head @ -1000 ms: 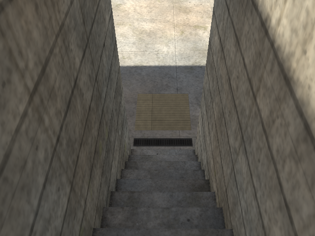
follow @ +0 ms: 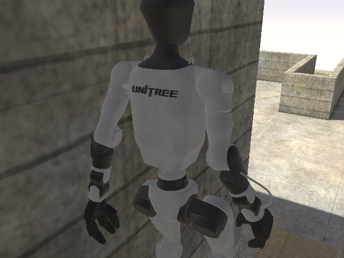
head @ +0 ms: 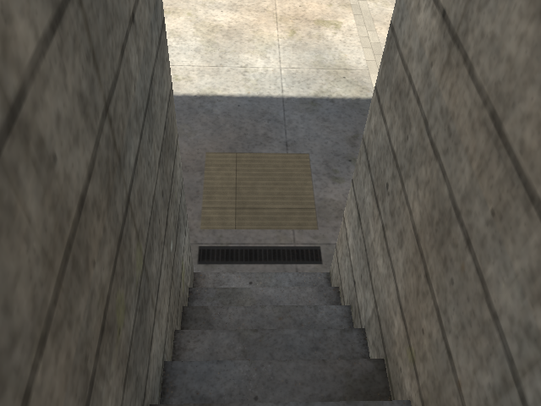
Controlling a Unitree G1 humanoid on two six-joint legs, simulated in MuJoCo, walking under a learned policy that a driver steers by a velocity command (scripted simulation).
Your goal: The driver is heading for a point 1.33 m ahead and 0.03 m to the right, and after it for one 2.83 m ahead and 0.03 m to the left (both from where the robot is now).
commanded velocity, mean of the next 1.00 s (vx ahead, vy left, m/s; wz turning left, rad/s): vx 0.50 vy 0.00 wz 0.00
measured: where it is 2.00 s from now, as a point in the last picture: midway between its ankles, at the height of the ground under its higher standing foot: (270, 333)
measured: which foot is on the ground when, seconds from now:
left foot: down 0.00-0.44, up 0.46-0.86, down 0.88-1.00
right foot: up 0.00-0.42, down 0.44-0.88, up 0.90-1.00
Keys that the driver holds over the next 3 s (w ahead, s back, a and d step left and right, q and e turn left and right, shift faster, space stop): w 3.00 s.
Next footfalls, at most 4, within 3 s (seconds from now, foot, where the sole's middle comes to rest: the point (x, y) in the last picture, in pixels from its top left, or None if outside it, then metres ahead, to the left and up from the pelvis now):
0.44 right None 0.32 -0.13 -1.00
0.88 left None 0.55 0.08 -1.21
1.26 right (295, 393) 0.78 -0.12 -1.41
1.64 left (244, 357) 1.00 0.08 -1.62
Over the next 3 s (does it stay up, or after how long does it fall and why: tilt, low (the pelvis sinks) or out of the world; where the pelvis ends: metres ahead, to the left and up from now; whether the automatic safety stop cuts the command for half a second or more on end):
stays up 1.77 -0.02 -1.52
